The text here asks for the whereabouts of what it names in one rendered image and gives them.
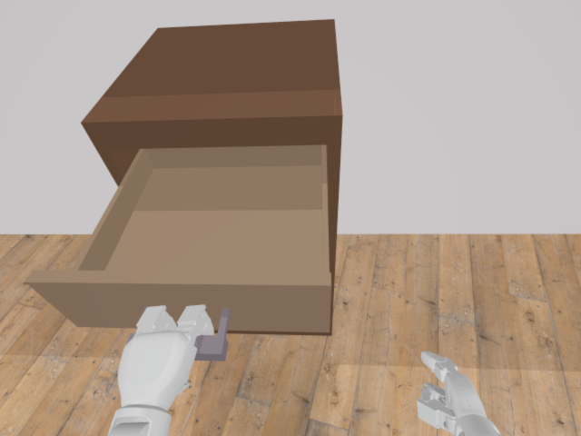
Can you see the left robot forearm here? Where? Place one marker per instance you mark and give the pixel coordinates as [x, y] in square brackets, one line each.
[140, 420]

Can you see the drawer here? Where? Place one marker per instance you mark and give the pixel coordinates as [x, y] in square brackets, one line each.
[244, 228]

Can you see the right robot hand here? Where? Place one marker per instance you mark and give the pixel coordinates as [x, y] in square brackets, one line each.
[441, 408]

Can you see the left robot hand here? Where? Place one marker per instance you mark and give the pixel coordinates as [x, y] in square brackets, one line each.
[156, 362]

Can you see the cabinet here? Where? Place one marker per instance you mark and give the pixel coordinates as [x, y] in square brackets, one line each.
[260, 84]

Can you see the handle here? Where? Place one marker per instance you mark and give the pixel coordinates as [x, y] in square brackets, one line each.
[210, 347]

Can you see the right robot forearm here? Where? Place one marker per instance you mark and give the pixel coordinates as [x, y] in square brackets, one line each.
[475, 425]

